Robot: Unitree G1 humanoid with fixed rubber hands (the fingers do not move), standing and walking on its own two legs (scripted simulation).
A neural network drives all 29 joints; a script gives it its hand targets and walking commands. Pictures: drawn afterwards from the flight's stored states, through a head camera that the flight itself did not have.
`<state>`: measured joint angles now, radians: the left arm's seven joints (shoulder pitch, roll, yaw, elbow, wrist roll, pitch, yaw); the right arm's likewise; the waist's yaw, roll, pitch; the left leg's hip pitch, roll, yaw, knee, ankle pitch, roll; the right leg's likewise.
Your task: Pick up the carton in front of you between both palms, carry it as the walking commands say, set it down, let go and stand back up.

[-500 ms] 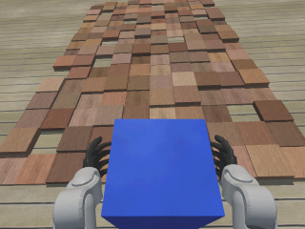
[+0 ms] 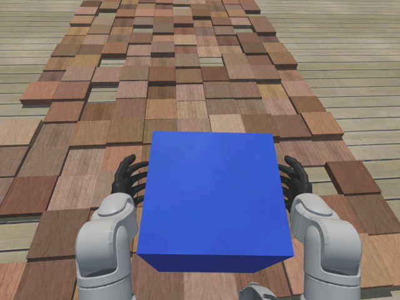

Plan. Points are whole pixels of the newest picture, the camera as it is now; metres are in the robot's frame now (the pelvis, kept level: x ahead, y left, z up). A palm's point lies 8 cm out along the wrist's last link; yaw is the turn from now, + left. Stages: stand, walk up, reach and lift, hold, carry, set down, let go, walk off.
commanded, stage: carry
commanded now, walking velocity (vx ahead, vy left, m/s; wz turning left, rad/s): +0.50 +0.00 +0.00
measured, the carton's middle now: (209, 210) +0.29 +0.00 +0.03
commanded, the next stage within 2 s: none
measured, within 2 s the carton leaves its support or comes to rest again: neither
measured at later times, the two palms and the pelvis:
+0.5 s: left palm (144, 69) +0.69 +0.16 +0.10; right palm (248, 69) +0.71 -0.14 +0.09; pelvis +0.34 -0.02 +0.01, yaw +3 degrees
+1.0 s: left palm out of the picture +1.04 +0.15 +0.17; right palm (241, 2) +1.03 -0.15 +0.17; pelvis +0.68 +0.01 +0.02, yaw +1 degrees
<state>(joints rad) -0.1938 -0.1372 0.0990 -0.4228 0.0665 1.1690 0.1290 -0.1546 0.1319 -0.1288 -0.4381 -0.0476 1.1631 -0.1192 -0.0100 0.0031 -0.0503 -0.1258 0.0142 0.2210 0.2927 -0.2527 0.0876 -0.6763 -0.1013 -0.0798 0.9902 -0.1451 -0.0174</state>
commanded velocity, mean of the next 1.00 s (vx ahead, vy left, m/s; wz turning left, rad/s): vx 0.50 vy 0.00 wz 0.00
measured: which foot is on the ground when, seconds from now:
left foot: down 0.00-0.24, up 0.26-0.62, down 0.64-1.00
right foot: up 0.00-0.20, down 0.22-0.68, up 0.70-1.00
